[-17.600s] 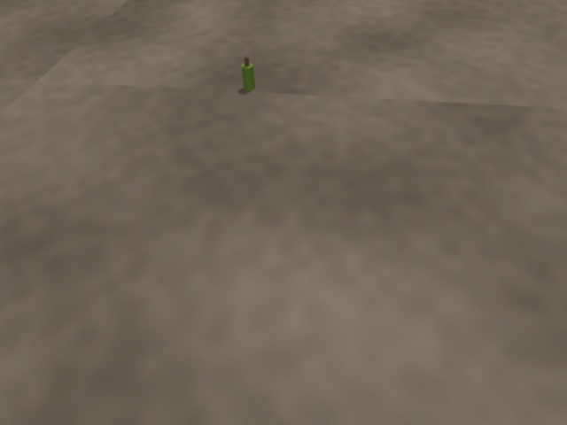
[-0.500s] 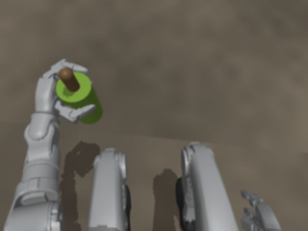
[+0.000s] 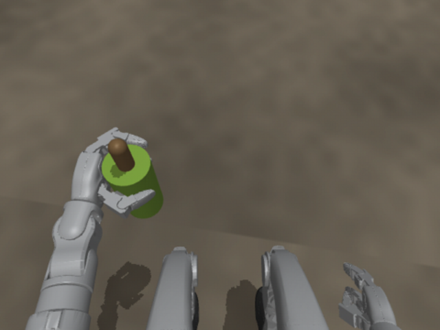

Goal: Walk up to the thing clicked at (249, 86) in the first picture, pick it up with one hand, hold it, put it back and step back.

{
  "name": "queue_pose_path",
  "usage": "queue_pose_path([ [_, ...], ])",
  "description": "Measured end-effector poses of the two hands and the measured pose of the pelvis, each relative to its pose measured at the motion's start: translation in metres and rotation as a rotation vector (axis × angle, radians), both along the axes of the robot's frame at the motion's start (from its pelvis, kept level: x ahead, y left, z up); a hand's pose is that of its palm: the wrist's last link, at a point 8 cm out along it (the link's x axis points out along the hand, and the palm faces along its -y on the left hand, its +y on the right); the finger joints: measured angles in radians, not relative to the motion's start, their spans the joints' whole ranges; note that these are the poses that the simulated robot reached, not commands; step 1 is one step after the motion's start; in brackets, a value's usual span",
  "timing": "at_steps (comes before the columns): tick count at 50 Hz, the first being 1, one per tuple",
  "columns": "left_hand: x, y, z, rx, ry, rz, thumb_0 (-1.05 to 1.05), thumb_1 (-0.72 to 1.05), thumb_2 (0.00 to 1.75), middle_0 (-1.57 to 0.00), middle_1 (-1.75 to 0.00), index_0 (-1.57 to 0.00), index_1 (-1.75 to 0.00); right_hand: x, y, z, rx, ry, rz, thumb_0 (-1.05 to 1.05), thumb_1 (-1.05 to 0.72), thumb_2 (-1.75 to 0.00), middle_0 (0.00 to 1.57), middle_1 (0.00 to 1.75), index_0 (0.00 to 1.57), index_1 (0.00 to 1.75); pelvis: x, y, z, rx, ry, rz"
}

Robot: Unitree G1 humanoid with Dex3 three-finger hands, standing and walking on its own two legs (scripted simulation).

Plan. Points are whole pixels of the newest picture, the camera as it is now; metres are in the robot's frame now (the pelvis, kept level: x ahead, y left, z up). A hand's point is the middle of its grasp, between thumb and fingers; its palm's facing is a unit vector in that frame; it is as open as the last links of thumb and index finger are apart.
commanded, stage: lift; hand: left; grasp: from the side
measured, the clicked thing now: (133, 177) +0.37 +0.18 +0.00
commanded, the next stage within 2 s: hold in 1.20 s
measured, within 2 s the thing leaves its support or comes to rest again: neither
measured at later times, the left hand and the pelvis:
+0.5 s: hand (103, 145) +0.36 +0.18 +0.12, palm faces -0.06 -1.00 -0.01, open 10.3 cm; pelvis +0.03 +0.00 +0.10, yaw +1 degrees
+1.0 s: hand (93, 121) +0.37 +0.17 +0.18, palm faces -0.11 -0.99 +0.02, open 10.3 cm; pelvis +0.05 +0.00 +0.15, yaw +1 degrees
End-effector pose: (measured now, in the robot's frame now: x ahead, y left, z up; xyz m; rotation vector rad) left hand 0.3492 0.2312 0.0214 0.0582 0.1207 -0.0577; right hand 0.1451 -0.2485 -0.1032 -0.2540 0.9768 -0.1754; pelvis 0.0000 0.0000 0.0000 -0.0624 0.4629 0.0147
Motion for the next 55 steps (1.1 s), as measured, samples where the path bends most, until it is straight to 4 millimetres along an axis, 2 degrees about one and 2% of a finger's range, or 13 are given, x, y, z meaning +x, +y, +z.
queue_pose_path([
  [8, 0.003, 0.005, 0.055, -0.01, -0.026, 0.032, -0.02, -0.47, 1.15, -0.69, -1.01, -0.73, -1.03, 0.002, 0.003, 0.048, 0.002, -0.032, -0.005, 0.01, -0.9, -0.89, 0.2, 0.3, 0.2, 0.3, 0.01, 0.0, 0.043, 0.003, -0.068, 0.01],
  [14, 0.007, 0.004, 0.075, -0.023, -0.004, -0.006, -0.02, -0.47, 1.15, -0.69, -1.01, -0.73, -1.03, 0.0, 0.0, 0.075, -0.005, -0.034, -0.015, 0.01, -0.9, -0.89, 0.2, 0.3, 0.2, 0.3, 0.016, 0.001, 0.068, 0.005, -0.109, 0.011],
  [21, -0.001, 0.003, 0.093, -0.053, 0.012, -0.024, -0.02, -0.47, 1.15, -0.69, -1.01, -0.72, -1.03, -0.002, 0.0, 0.099, -0.014, -0.018, -0.016, 0.01, -0.9, -0.89, 0.2, 0.3, 0.2, 0.3, 0.025, 0.003, 0.092, 0.011, -0.148, 0.01],
  [29, -0.001, 0.008, 0.12, -0.028, -0.013, 0.022, -0.02, -0.47, 1.15, -0.69, -1.01, -0.72, -1.03, 0.008, 0.01, 0.116, -0.004, -0.023, 0.008, 0.01, -0.91, -0.89, 0.2, 0.3, 0.2, 0.3, 0.033, 0.003, 0.111, 0.019, -0.187, 0.013],
  [37, 0.008, 0.006, 0.143, -0.036, -0.024, -0.017, -0.02, -0.47, 1.15, -0.69, -1.02, -0.72, -1.03, 0.02, 0.015, 0.135, 0.008, -0.057, 0.013, 0.01, -0.91, -0.89, 0.2, 0.3, 0.2, 0.3, 0.04, 0.002, 0.129, 0.022, -0.23, 0.016],
  [43, 0.008, 0.002, 0.15, -0.064, -0.012, -0.033, -0.02, -0.47, 1.15, -0.69, -1.01, -0.72, -1.03, 0.021, 0.009, 0.146, 0.003, -0.068, 0.009, 0.01, -0.9, -0.89, 0.2, 0.3, 0.2, 0.3, 0.043, 0.001, 0.138, 0.028, -0.256, 0.011],
  [55, 0.0, -0.002, 0.161, -0.066, -0.024, -0.046, -0.02, -0.47, 1.15, -0.68, -1.02, -0.72, -1.03, 0.019, -0.001, 0.156, -0.015, -0.05, 0.003, 0.01, -0.89, -0.89, 0.2, 0.3, 0.2, 0.3, 0.047, -0.006, 0.149, 0.039, -0.29, 0.013],
])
